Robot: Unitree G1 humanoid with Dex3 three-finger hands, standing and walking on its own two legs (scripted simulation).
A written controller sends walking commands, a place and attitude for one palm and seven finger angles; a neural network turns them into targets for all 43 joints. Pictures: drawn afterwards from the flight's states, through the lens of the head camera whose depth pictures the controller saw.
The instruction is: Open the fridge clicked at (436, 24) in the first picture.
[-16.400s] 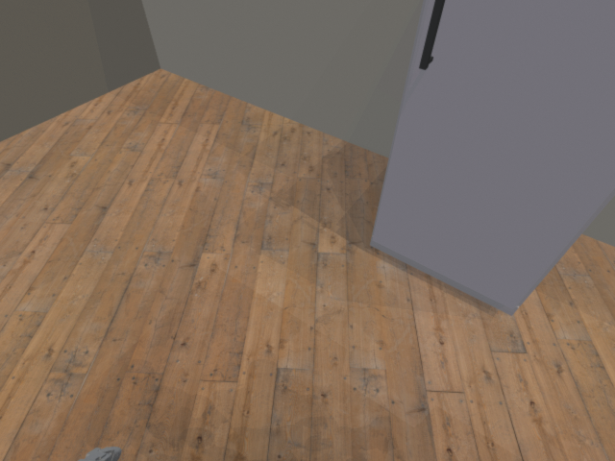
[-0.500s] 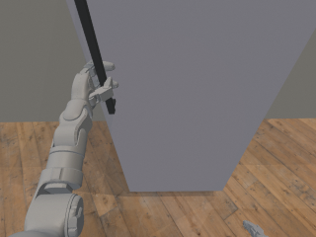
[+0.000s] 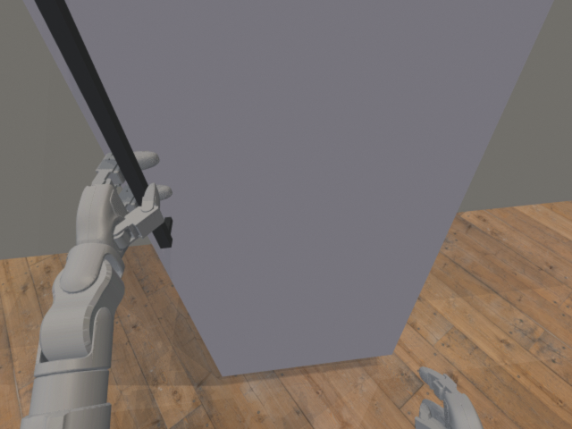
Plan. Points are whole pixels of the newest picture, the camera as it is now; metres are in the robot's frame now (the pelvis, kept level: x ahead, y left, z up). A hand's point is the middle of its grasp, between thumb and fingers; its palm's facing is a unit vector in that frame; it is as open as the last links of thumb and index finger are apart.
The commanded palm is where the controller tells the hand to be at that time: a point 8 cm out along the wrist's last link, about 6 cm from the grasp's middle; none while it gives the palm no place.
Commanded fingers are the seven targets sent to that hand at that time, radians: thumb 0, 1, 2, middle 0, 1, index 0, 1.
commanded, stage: walk backward, drawing the door open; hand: left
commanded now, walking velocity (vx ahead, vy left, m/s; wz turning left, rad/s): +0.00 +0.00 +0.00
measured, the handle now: (123, 138) +0.40 +0.21 +0.24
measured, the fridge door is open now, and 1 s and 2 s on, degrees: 1 10 49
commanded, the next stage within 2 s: none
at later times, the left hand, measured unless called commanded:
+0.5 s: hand (151, 209) +0.36 +0.19 +0.16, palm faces +0.37 -0.85 -0.38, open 6.3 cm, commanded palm +0.31 +0.22 +0.16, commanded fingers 0.00 0.90 0.90 -0.45 -1.40 -0.45 -1.40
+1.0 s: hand (163, 246) +0.29 +0.15 +0.16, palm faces +0.60 -0.76 -0.25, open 6.1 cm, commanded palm +0.24 +0.18 +0.16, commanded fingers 0.00 0.90 0.90 -0.45 -1.40 -0.45 -1.40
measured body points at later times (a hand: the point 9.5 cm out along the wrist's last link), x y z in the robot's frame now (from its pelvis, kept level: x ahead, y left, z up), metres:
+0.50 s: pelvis +0.12 -0.03 -0.02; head +0.17 -0.08 +0.42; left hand +0.33 +0.23 +0.18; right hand +0.31 -0.22 -0.14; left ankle -0.01 +0.13 -0.67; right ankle +0.23 -0.02 -0.75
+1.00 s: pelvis +0.09 -0.14 -0.01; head +0.13 -0.13 +0.43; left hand +0.26 +0.19 +0.18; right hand +0.31 -0.30 -0.11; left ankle +0.16 +0.03 -0.75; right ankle +0.09 -0.31 -0.73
